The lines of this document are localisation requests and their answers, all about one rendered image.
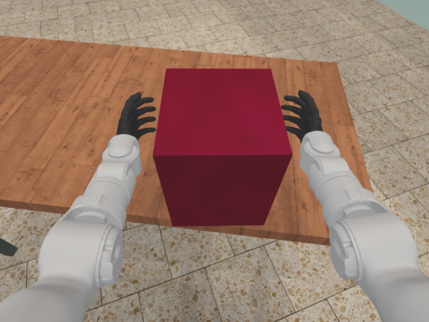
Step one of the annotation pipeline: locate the right robot upper arm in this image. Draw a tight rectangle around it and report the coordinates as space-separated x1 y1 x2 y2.
329 212 429 322

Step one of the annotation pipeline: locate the robot left forearm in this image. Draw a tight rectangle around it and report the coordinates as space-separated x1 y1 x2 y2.
38 134 142 277

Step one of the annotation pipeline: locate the carton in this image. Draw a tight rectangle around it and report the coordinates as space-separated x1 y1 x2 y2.
153 68 293 227

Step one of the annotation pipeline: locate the right robot hand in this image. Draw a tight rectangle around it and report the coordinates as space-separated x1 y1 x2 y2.
281 90 323 143

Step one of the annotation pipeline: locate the left robot hand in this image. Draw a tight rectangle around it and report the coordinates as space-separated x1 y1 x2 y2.
116 92 156 140

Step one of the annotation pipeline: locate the robot right forearm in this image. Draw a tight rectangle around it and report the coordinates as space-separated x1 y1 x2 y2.
299 131 418 265

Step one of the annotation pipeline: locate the left robot upper arm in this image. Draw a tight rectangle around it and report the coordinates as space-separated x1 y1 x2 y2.
0 219 123 322

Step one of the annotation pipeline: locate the table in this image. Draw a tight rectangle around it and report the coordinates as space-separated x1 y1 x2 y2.
0 36 373 256

